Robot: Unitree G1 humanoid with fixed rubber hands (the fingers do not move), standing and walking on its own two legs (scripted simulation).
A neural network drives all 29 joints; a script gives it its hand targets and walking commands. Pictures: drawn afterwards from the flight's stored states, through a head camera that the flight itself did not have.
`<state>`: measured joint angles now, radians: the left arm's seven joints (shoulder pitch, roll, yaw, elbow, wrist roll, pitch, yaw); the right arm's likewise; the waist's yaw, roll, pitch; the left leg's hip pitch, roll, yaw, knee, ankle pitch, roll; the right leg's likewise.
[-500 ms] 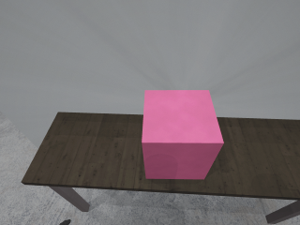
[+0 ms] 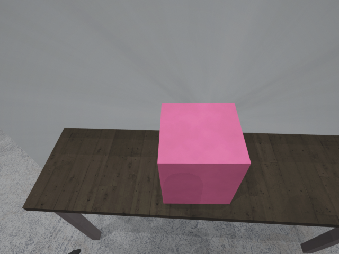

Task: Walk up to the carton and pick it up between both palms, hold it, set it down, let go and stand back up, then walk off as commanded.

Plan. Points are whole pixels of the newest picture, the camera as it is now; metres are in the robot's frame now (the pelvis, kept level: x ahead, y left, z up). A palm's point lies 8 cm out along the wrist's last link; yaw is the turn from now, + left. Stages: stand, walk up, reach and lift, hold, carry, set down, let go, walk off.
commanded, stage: walk up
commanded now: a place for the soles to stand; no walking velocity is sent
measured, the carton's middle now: (197, 155) +0.41 -0.04 -0.06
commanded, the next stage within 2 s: reach and lift in 0.06 s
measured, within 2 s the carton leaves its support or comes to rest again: neither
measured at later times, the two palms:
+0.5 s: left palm (88, 247) +0.16 +0.23 -0.08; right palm out of the picture +0.13 -0.29 -0.10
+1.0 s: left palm out of the picture +0.14 +0.22 -0.06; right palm out of the picture +0.12 -0.25 -0.08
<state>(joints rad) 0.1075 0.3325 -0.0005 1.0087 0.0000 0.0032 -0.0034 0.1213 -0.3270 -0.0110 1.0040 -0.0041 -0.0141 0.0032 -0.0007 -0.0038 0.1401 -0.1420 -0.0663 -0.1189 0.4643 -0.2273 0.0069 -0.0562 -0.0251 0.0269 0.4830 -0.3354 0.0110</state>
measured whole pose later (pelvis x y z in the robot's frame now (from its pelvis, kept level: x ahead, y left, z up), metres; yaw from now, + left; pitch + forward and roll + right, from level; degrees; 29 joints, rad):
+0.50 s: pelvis -0.01 -0.01 -0.01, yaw +0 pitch -6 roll +1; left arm 0.08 0.23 0.00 0.56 0.00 0.31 0.02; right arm 0.05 -0.32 -0.07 0.96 -0.05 -0.16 0.07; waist 0.00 -0.01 0.12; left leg -0.18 -0.06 -0.12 0.54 -0.26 -0.01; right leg -0.10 -0.01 0.03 0.58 -0.37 0.01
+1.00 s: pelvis -0.03 -0.02 +0.00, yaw -1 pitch -9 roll +1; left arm 0.17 0.23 0.00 0.56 0.00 0.03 0.04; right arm 0.19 -0.18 -0.07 0.73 -0.05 -0.21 0.04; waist 0.00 -0.02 0.12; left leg -0.11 -0.05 -0.12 0.46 -0.20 -0.02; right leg -0.05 -0.01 0.03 0.54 -0.33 0.01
